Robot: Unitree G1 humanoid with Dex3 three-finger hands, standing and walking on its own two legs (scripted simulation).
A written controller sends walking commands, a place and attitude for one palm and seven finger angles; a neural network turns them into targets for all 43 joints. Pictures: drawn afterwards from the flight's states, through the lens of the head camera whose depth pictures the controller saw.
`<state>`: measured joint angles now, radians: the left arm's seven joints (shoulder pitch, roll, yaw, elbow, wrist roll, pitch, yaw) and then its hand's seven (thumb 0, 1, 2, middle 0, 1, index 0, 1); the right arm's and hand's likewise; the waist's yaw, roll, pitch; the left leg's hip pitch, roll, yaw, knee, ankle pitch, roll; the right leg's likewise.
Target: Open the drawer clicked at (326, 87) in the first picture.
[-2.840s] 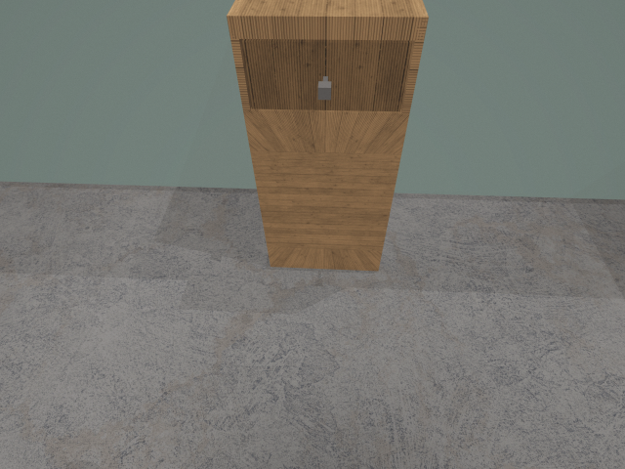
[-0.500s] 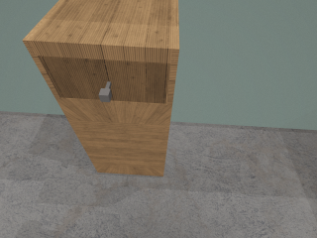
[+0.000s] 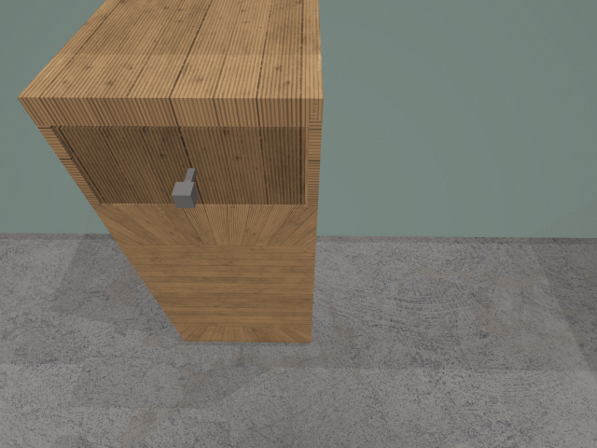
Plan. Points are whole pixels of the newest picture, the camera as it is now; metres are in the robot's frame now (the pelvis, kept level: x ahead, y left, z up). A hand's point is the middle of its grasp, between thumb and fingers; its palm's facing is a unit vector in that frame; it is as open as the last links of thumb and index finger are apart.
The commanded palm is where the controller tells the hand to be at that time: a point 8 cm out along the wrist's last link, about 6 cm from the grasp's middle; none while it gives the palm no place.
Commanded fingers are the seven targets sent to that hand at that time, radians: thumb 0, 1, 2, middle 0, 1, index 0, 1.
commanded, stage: come to a stop and stand still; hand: left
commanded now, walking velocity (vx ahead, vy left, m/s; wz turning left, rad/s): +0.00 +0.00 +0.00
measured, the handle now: (187, 187) +0.49 +0.22 +0.05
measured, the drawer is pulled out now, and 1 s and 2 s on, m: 0.00 0.00 0.00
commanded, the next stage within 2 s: look again from close up in 0.48 s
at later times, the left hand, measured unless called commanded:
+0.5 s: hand out of the picture +0.01 +0.19 -0.15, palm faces -0.01 -0.98 -0.22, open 7.4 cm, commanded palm none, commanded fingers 0.00 0.90 0.90 -0.20 -0.30 -0.20 -0.30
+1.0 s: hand out of the picture -0.04 +0.15 -0.16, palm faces +0.03 -0.99 -0.15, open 7.4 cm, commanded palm none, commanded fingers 0.00 0.90 0.90 -0.20 -0.30 -0.20 -0.30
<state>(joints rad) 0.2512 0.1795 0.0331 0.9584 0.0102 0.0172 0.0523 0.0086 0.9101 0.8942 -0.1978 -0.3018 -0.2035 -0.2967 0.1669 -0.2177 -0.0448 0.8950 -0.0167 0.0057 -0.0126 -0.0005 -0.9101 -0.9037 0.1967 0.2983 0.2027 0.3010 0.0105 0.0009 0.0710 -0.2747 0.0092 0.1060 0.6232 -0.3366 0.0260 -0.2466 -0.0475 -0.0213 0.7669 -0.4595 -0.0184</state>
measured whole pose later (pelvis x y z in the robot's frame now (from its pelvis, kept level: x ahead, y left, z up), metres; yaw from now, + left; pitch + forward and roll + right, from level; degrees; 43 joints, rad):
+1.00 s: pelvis -0.02 +0.00 +0.02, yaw -1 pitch -1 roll +1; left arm 0.34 0.11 -0.03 1.13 0.01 -0.01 0.03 0.01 0.91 0.89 -0.20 -0.30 -0.20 -0.30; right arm 0.30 -0.15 0.01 1.13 0.00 -0.02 -0.03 0.00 -0.92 -0.90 0.20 0.30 0.20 0.30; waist 0.01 0.00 0.00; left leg -0.20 0.02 0.11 0.43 -0.21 0.02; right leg -0.18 -0.01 -0.01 0.46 -0.26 -0.01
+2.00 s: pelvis -0.01 -0.03 +0.00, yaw +1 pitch +4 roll +1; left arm 0.30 0.36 -0.10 -0.08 1.00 0.03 0.25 0.00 0.16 0.58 -0.27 -0.78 -0.27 -0.77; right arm 0.11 -0.19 0.04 0.58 -0.04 0.09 0.03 0.01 -0.90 -0.90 0.20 0.30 0.21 0.30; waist 0.09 0.06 -0.07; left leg -0.39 0.04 0.07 0.64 -0.32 -0.02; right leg -0.37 0.00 -0.04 0.70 -0.39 -0.04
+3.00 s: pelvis -0.02 +0.00 +0.02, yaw +2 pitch +0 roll +0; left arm -0.11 0.55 -0.01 -0.05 0.83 -0.02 -0.09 0.00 -0.49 0.30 -0.31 -1.20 -0.32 -1.20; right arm 0.15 -0.28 0.00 0.62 0.03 0.13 0.01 0.01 -0.91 -0.90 0.20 0.30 0.20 0.30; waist 0.07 0.10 0.01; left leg -0.21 0.00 0.06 0.40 -0.18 0.02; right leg -0.17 -0.03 -0.05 0.42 -0.25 0.00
